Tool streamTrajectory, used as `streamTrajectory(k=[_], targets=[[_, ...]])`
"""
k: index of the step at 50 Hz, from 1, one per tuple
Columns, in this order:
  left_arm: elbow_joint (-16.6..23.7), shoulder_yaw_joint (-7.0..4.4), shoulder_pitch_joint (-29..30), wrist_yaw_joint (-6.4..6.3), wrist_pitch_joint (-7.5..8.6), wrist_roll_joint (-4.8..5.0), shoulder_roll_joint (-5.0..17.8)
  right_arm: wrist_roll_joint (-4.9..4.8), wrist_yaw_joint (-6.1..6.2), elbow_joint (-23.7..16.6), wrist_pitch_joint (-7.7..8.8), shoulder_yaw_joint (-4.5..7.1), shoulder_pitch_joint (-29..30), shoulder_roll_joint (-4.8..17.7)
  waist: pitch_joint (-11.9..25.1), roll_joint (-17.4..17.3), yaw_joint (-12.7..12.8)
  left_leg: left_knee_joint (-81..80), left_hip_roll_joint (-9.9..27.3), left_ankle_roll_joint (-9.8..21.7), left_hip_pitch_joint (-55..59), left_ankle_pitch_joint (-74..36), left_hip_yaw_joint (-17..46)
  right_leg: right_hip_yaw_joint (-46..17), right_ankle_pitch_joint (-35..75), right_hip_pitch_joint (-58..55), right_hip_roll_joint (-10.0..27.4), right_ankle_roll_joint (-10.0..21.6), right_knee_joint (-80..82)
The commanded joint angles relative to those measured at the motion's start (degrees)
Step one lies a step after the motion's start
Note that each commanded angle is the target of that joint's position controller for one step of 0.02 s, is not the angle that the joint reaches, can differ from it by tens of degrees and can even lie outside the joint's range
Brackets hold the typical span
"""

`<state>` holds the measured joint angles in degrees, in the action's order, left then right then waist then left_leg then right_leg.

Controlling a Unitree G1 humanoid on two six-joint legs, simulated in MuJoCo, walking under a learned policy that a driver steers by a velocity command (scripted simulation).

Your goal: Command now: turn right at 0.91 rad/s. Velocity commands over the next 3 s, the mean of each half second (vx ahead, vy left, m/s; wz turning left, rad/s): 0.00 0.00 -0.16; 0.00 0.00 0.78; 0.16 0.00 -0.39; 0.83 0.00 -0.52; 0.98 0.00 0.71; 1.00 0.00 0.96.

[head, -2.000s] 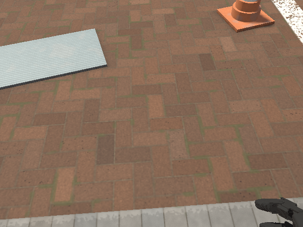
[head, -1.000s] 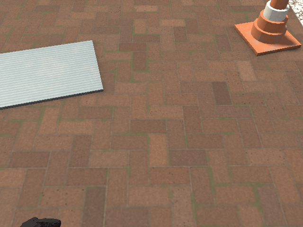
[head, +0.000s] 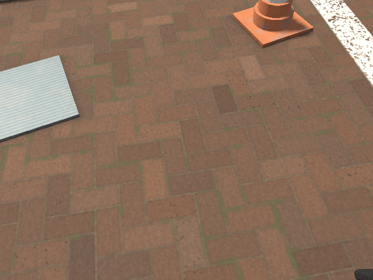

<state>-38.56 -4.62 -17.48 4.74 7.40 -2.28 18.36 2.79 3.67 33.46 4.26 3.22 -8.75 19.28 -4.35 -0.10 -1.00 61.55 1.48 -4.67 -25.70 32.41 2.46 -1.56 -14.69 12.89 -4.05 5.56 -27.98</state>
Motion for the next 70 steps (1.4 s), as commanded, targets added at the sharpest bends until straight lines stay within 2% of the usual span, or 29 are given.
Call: streamTrajectory(k=[1,3,5,9,12,14,16,18,19,21,23,27,29,32,34,35,36,37,38,40,45,49,53,56,58,61,64,67,70], targets=[[5.6,-1.31,4.1,-0.74,-0.22,-0.12,8.2,0.9,-0.06,-3.4,-0.2,0.67,-0.2,5.3,5.7,3.6,-2.9,1.9,0.4,-0.2,-4.8,-7.5,3.8,-18.6,27.1,-2.2,14.7,11.1,11.1],[6.2,-1.39,3.9,-1.01,-0.03,-1.65,9.2,0.39,-1.06,-2.4,-1.31,-0.37,-2.7,4.2,6.3,3.8,-3.0,1.6,-0.8,-1.1,-1.7,-12.3,2.6,-18.0,25.4,1.0,12.1,10.5,10.6],[7.0,-1.19,2.9,-1.04,0.52,-1.49,8.9,0.24,-1.49,-1.9,-2.13,-0.74,-3.4,4.9,6.2,4.9,-1.8,0.8,-0.7,-2.0,-2.7,-13.0,2.0,-19.1,23.3,0.8,12.0,10.3,9.7],[8.7,-0.28,1.0,-0.96,0.19,0.46,7.2,0.5,-2.6,0.0,-2.98,-1.71,-2.8,4.1,7.1,4.7,2.3,-2.4,2.3,-3.1,-6.4,-12.3,1.1,-21.7,22.6,-3.7,14.5,9.9,5.4],[9.7,3.15,5.2,-0.05,-0.66,2.98,1.8,0.46,-5.53,3.1,-2.59,-3.19,-4.0,-0.6,7.1,2.2,1.6,-12.8,5.8,-4.2,-0.1,-14.4,0.3,-18.9,21.0,0.6,11.5,4.0,0.0],[8.7,3.76,6.9,1.96,-2.41,4.39,3.1,-1.26,-8.64,5.8,-2.11,-3.5,-6.6,-1.9,5.6,1.4,-0.2,-21.2,4.8,-4.0,9.4,-23.4,-2.4,-17.4,20.1,6.7,9.2,-1.7,0.2],[7.5,3.35,6.5,2.86,-3.93,4.94,6.0,-2.44,-9.51,5.9,-0.74,-2.08,-6.6,1.7,7.8,2.6,-0.2,-25.2,3.1,-2.0,10.5,-29.8,-1.9,-17.8,20.2,2.6,8.5,-6.2,0.8],[8.6,-0.14,1.6,0.19,-4.37,3.54,13.7,-0.58,-7.02,1.1,0.58,-0.17,1.7,8.9,10.5,2.5,6.3,-25.6,1.5,3.6,1.1,-26.9,-0.2,-16.8,11.5,-7.4,8.2,-1.7,1.3],[8.6,-1.39,1.5,-1.25,-4.17,2.53,15.6,0.18,-6.0,0.4,1.15,0.04,2.4,8.8,10.6,3.0,6.8,-25.7,2.0,5.1,-3.0,-26.6,1.1,-18.1,11.6,-10.8,10.4,3.0,0.6],[8.2,-1.31,0.6,-3.51,-3.61,1.77,12.0,-0.25,-4.87,1.5,1.93,-1.25,-1.3,4.0,8.2,4.4,5.6,-22.4,1.9,5.4,-7.2,-21.4,1.3,-23.1,18.3,-11.9,18.3,14.3,2.7],[8.7,-0.58,1.1,-5.42,-2.93,1.28,8.5,0.67,-4.45,3.3,2.05,-1.74,-5.6,2.0,6.1,6.9,4.5,-13.4,1.4,5.7,-5.6,-9.4,-0.2,-24.6,22.5,-7.7,23.6,18.0,6.2],[9.0,-0.8,6.3,-8.93,-1.62,-0.16,7.5,2.58,-6.32,3.6,0.95,-2.77,-4.7,-1.3,4.9,3.4,4.4,-13.1,2.2,3.5,-3.3,-6.9,-3.7,-13.1,20.6,-7.2,20.7,10.5,8.3],[9.5,-1.7,8.7,-9.24,-2.02,-0.85,10.3,1.52,-8.57,3.2,0.95,-2.91,-4.7,-2.0,5.5,4.7,4.1,-16.2,0.7,3.1,1.7,-11.4,-6.4,-8.0,19.7,-4.7,18.7,8.0,8.0],[9.6,-1.92,12.2,-8.35,-2.72,-1.24,12.0,-0.34,-10.8,3.9,1.61,-0.77,-9.0,1.6,5.7,4.5,1.3,-26.6,-2.0,5.8,12.4,-23.1,-9.0,-3.4,14.4,0.2,18.5,4.8,2.9],[7.5,-0.65,6.5,-6.96,-2.3,-2.26,7.4,0.47,-9.44,3.2,2.88,2.29,-12.9,7.5,9.6,-3.6,0.5,-35.7,1.0,13.7,26.9,-49.7,-0.9,5.3,0.4,7.0,11.7,-4.2,-15.9],[12.1,1.07,3.5,-7.11,-1.81,-1.53,1.9,0.82,-8.05,-0.1,3.72,4.5,-15.0,18.4,17.2,-12.5,3.7,-39.1,19.6,30.7,38.2,-76.1,27.2,6.3,-28.5,17.5,1.9,-10.7,-29.4],[10.9,0.89,5.3,-7.61,-2.09,0.93,4.0,2.3,-8.5,1.5,4.69,3.89,-17.0,13.3,11.7,-4.7,-0.4,-40.1,21.8,31.5,34.3,-68.4,28.6,-4.5,-28.3,22.4,2.3,-11.9,-33.7],[11.0,0.4,9.8,-8.35,-2.8,2.04,6.4,1.71,-8.68,2.2,5.19,3.39,-15.4,9.7,6.2,-5.9,-1.4,-40.5,17.3,27.6,28.7,-59.1,23.4,-6.0,-25.7,24.5,3.8,-12.3,-40.8],[9.9,-0.44,9.3,-8.84,-3.09,0.72,8.9,0.27,-8.74,2.0,5.16,2.52,-12.2,6.6,6.5,-5.9,0.6,-40.5,14.3,24.6,26.4,-53.8,21.3,-6.0,-22.7,25.2,4.4,-12.0,-44.3],[8.0,0.33,7.3,-8.63,-3.97,-2.66,8.2,-0.78,-8.66,0.1,3.61,1.27,-6.9,4.2,5.9,-2.9,4.0,-41.5,11.5,22.0,19.5,-51.6,18.5,-6.4,-17.7,22.1,6.7,-11.9,-42.8],[6.4,2.32,4.6,-7.49,-5.53,-1.62,5.5,0.94,-7.53,-2.1,3.23,1.75,-6.8,6.0,7.0,-5.2,3.5,-43.2,5.5,20.3,16.2,-38.4,20.1,-4.4,-7.0,19.3,5.7,-13.5,-37.3],[4.1,3.07,2.8,-6.04,-5.97,-1.97,5.1,0.04,-7.13,-3.8,3.17,1.32,-7.0,5.3,8.9,-4.7,1.1,-39.1,7.0,20.7,16.1,-42.8,20.1,-2.2,-4.6,20.2,6.7,-14.2,-41.4],[0.9,3.66,1.5,-3.19,-5.69,-1.11,1.3,-3.35,-7.78,-4.8,2.62,-2.52,-3.3,-1.5,8.3,-2.0,1.9,-34.3,6.0,15.1,13.1,-41.2,19.1,-4.0,-3.8,17.9,12.1,-16.6,-33.2],[-1.9,3.7,0.0,1.21,-5.12,0.36,0.0,-4.85,-9.32,-3.7,0.46,-2.88,-1.3,1.9,6.9,-3.1,1.7,-35.3,3.3,6.3,9.4,-37.4,17.9,-0.6,2.3,8.9,11.5,-16.9,-19.5],[-1.8,2.95,0.5,1.67,-4.22,1.3,2.0,-5.6,-10.03,-2.6,-0.5,-1.85,-0.2,5.9,7.5,-3.5,2.0,-36.2,5.1,4.4,11.8,-37.6,19.6,-1.1,8.5,6.7,10.4,-15.5,-13.3],[2.4,1.41,7.4,-2.36,-3.13,-0.51,6.9,-3.66,-6.91,-1.9,-0.83,2.6,-8.4,13.5,9.7,-5.3,-4.3,-38.4,10.9,14.8,26.6,-33.3,25.4,-2.3,1.3,19.0,8.8,-9.9,-13.6],[0.8,1.93,4.5,-5.45,-2.55,-1.98,4.4,-1.78,-2.93,-2.2,1.46,1.44,-8.7,5.8,6.2,-6.4,-4.9,-42.9,19.9,30.9,23.8,-32.5,29.3,-4.8,-17.8,27.5,8.9,-10.4,-39.4],[-2.0,2.95,1.8,-4.03,-3.24,-4.45,-0.3,-0.43,-1.86,-1.8,2.85,-2.1,-4.8,-2.6,2.3,-4.8,-1.5,-50.3,14.2,21.1,17.8,0.0,20.3,-2.6,-6.4,25.6,10.1,-8.2,-36.5],[0.0,3.57,6.8,-0.61,-3.11,-3.11,-2.5,0.01,-0.83,-0.1,2.19,-0.96,-6.8,1.7,2.9,-4.9,-3.9,-49.9,11.5,16.1,18.4,-5.3,8.8,3.6,-4.5,21.3,8.6,-8.4,-28.9]])
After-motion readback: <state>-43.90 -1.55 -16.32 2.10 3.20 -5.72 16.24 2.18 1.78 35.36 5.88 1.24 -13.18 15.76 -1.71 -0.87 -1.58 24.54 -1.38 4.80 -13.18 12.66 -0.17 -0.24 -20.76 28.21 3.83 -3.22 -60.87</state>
